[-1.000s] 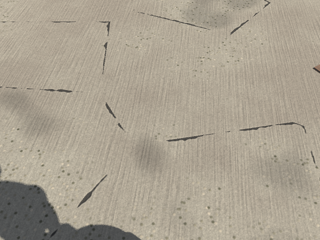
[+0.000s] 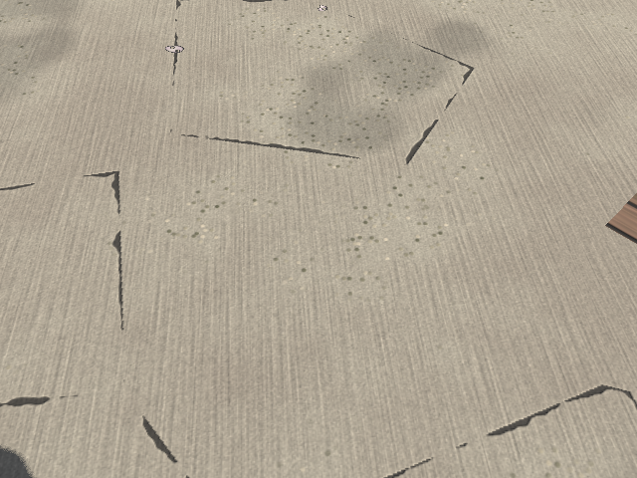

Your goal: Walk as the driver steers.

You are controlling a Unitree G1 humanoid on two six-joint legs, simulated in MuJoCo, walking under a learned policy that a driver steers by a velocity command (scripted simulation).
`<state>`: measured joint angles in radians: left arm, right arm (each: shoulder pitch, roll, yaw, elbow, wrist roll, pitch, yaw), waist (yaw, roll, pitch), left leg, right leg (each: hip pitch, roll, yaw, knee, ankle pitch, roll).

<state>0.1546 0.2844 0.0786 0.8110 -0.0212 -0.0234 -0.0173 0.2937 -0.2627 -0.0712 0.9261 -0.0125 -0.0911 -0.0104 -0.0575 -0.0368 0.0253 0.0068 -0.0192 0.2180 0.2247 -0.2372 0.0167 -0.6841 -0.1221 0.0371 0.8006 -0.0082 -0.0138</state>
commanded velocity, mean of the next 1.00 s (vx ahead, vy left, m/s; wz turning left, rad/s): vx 0.49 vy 0.00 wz -0.55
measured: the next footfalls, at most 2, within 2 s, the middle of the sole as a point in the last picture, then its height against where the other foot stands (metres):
right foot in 0.18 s outside the picture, level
left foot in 0.66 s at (325, 432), level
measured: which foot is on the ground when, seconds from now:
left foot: down 0.00-0.18, up 0.20-0.64, down 0.66-1.00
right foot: up 0.00-0.16, down 0.18-0.66, up 0.68-1.00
